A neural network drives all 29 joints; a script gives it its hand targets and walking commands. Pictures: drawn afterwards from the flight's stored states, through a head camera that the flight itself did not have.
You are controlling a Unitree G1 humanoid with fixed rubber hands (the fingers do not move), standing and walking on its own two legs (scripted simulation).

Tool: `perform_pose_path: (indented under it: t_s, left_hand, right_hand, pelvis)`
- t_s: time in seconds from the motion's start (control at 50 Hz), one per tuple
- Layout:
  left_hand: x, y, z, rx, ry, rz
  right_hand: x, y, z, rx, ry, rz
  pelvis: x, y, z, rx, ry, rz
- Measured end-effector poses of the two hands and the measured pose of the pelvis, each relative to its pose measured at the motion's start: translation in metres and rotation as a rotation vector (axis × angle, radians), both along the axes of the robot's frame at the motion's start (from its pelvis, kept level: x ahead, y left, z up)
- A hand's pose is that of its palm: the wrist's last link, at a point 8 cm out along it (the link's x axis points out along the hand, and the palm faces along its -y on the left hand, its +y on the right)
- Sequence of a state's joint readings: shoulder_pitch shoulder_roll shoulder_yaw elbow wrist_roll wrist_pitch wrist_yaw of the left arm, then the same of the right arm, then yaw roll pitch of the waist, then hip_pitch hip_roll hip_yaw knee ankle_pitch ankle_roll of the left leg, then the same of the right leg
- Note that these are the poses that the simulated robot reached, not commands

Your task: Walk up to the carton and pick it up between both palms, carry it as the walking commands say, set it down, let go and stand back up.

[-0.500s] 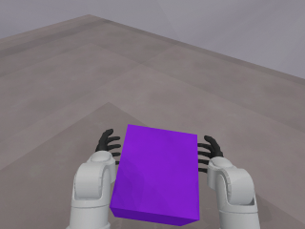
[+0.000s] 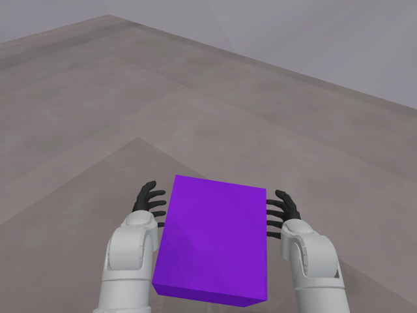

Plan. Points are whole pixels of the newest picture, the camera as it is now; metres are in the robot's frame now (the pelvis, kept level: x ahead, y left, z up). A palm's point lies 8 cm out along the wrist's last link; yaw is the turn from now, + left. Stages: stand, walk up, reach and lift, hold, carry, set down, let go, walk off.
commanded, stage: carry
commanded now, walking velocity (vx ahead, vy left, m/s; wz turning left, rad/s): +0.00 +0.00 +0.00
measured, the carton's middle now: (210, 243) +0.29 +0.01 -0.03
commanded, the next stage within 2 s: none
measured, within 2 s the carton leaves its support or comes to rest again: neither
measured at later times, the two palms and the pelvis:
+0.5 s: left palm (139, 200) +0.33 +0.15 +0.07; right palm (278, 207) +0.32 -0.13 +0.05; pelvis +0.05 +0.01 +0.00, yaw +0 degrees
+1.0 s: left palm (136, 195) +0.34 +0.15 +0.07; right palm (273, 203) +0.33 -0.12 +0.05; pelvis +0.06 +0.02 +0.00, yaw +0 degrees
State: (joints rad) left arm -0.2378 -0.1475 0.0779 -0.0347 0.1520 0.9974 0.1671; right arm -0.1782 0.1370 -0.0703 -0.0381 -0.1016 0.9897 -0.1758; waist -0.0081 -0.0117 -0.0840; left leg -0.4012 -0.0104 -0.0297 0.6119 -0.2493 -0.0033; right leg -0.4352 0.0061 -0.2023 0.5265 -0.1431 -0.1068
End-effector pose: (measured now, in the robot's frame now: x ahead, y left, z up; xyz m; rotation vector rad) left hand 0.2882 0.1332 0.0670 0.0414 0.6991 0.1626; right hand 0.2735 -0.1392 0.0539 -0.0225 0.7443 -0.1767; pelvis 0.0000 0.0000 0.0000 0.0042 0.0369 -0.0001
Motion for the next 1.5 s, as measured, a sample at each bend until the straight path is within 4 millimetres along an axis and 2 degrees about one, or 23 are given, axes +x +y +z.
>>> perform_pose_path:
  t_s: [0.26, 0.4, 0.8, 1.5]
  left_hand:
    - [0.027, 0.012, 0.003, -0.02, -0.051, 0.024]
    - [0.037, 0.014, 0.004, -0.023, -0.061, 0.022]
    - [0.051, 0.018, -0.001, -0.021, -0.051, 0.01]
    - [0.063, 0.029, 0.0, -0.021, -0.056, 0.011]
  right_hand:
    - [0.033, 0.01, -0.001, 0.032, -0.051, 0.005]
    - [0.044, 0.012, 0.0, 0.032, -0.061, 0.0]
    - [0.053, 0.016, -0.003, 0.024, -0.051, -0.01]
    - [0.065, 0.027, -0.002, 0.03, -0.055, -0.012]
  pelvis:
    - [0.027, 0.007, 0.003, 0.001, 0.002, 0.003]
    - [0.04, 0.009, 0.003, -0.001, 0.0, 0.003]
    - [0.056, 0.016, 0.005, -0.004, 0.006, -0.002]
    - [0.067, 0.027, 0.005, -0.007, 0.012, -0.007]
